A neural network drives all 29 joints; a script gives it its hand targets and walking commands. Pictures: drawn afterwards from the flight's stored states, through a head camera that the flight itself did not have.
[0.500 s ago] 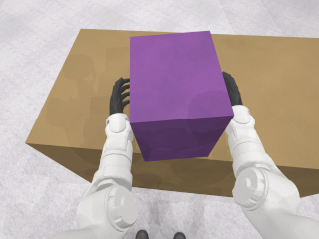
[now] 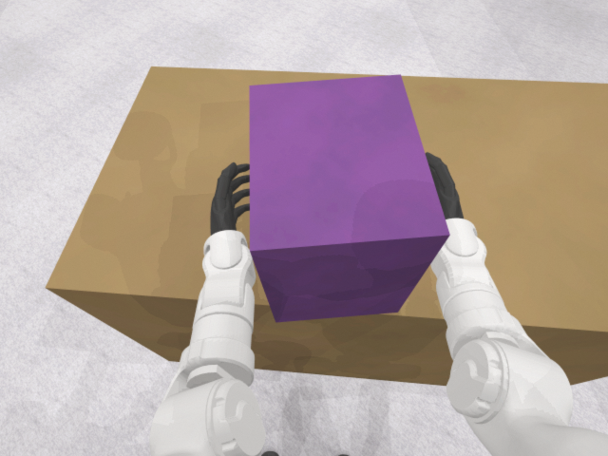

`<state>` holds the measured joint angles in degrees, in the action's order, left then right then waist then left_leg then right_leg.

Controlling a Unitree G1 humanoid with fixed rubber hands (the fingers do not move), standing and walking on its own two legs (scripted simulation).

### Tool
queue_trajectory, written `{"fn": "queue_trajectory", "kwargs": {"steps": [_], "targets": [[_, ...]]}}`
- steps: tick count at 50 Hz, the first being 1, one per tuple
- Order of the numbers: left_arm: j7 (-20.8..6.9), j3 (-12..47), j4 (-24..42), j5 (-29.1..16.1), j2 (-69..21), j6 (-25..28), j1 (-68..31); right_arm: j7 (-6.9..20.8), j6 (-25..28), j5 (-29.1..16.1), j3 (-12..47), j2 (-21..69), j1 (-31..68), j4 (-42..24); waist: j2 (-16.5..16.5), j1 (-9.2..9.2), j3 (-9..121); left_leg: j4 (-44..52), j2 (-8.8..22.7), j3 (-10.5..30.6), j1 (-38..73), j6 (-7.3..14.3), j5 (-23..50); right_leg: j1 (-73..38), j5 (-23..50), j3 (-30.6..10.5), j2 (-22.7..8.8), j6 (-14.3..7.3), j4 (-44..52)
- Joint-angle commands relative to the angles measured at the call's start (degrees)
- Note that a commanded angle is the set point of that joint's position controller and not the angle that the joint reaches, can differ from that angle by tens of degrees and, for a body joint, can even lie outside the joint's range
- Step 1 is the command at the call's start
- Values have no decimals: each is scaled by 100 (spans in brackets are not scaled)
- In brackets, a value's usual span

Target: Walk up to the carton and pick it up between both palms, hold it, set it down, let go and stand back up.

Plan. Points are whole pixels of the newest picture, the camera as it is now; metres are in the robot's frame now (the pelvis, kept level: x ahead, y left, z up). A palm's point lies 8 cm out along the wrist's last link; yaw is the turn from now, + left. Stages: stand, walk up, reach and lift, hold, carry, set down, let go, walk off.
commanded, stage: reach and lift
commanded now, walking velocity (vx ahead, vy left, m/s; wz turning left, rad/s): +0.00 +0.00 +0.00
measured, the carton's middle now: (331, 211) +0.44 +0.01 +0.00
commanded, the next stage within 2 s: none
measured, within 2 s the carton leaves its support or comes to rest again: leaves its support in 0.56 s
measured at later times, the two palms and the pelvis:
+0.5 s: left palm (211, 245) +0.36 +0.16 +0.04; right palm (434, 231) +0.40 -0.13 +0.04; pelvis -0.02 +0.00 +0.00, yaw +1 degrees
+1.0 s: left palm (197, 232) +0.35 +0.17 +0.09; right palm (444, 231) +0.37 -0.13 +0.08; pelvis -0.03 +0.01 +0.00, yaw +1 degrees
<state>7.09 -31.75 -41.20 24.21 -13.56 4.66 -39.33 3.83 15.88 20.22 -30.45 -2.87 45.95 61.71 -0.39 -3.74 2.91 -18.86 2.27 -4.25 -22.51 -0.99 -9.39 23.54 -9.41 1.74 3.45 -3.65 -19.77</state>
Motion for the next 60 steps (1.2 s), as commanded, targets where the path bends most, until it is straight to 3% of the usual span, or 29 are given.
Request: {"fn": "queue_trajectory", "kwargs": {"steps": [1,18,27,33,37,50,57,60], "targets": [[-433,1530,-148,58,-2014,124,-2048,594,334,212,1525,2718,2379,-30,-425,-243,3113,-137,-24,-250,492,243,2026,-2605,3890,123,-377,512,-527],[-480,1959,-105,-347,-1966,202,-2949,399,317,74,1782,2939,2915,-326,-409,-160,3562,32,-81,-300,477,189,1429,-2895,3417,75,-432,533,-361],[-431,2262,-50,-563,-2049,189,-3458,360,282,115,1653,2956,3184,-428,-322,-30,3822,25,-56,-269,894,65,1352,-2561,2722,181,-375,446,-163],[-428,2330,-90,-540,-2099,-41,-3478,372,71,134,1470,2892,3051,-301,-215,93,3487,93,-38,-225,1331,-3,1177,-2200,1990,250,-340,383,68],[-459,2297,-36,-486,-2096,-331,-3296,408,-121,-39,1524,2865,2961,-323,-155,76,3102,127,-52,-202,1566,-14,1227,-2171,1720,255,-328,374,176],[-533,2685,627,-627,-2151,-1000,-3174,378,-386,-736,2236,2841,3227,-1056,-80,96,2793,87,-85,-99,2038,-26,1444,-2312,1854,282,-263,408,224],[-594,2966,965,-772,-2204,-1281,-3104,250,-528,-1027,2617,2896,3296,-1428,-98,168,2924,56,-126,-34,2148,-3,1486,-2478,2123,266,-252,451,192],[-659,3015,1015,-808,-2178,-1429,-3002,161,-641,-1105,2702,2921,3198,-1497,-188,280,2767,75,-143,2,2172,21,1418,-2555,2170,258,-251,479,217]]}}
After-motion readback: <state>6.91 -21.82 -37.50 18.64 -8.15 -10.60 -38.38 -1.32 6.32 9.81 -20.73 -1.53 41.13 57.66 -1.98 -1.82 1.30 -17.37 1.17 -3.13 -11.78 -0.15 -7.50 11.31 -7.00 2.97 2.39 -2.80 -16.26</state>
